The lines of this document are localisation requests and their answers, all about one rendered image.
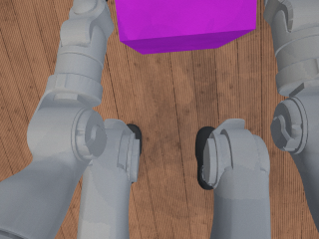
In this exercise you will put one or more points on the robot right forearm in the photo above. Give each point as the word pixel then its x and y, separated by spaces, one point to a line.
pixel 295 35

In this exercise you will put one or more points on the robot left shin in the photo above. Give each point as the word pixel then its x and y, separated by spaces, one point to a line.
pixel 115 124

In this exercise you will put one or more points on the left robot upper arm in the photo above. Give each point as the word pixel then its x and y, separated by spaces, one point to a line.
pixel 62 141

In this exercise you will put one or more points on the robot left forearm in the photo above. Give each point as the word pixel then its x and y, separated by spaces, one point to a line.
pixel 76 82

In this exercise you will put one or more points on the right robot upper arm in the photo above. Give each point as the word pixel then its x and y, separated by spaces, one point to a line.
pixel 295 128

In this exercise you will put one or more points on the carton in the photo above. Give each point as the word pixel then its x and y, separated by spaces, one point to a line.
pixel 165 26

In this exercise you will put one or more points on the robot right thigh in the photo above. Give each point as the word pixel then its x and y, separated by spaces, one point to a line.
pixel 241 202

